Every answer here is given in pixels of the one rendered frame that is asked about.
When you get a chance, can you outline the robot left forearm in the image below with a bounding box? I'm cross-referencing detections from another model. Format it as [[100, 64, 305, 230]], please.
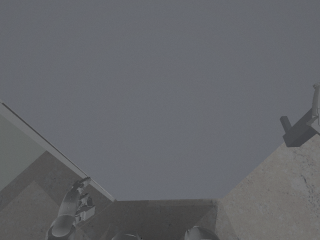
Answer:
[[45, 215, 77, 240]]

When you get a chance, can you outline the robot thigh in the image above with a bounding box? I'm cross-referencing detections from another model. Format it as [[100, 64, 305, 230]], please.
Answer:
[[184, 227, 220, 240], [112, 230, 143, 240]]

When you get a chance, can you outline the robot right hand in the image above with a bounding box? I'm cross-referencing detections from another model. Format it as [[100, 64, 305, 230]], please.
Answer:
[[306, 82, 320, 136]]

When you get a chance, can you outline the handle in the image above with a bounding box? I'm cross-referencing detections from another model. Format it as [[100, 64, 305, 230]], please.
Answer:
[[280, 108, 317, 148]]

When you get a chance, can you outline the fridge door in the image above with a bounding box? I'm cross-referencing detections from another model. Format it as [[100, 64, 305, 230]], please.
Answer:
[[0, 0, 320, 201]]

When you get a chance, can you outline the robot left hand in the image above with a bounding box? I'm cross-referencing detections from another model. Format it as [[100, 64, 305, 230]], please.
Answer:
[[57, 177, 96, 224]]

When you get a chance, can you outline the robot right thigh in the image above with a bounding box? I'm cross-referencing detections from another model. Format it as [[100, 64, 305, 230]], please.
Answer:
[[184, 227, 220, 240]]

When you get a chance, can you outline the robot left thigh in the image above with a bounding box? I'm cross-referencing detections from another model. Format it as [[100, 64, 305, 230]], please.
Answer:
[[112, 230, 143, 240]]

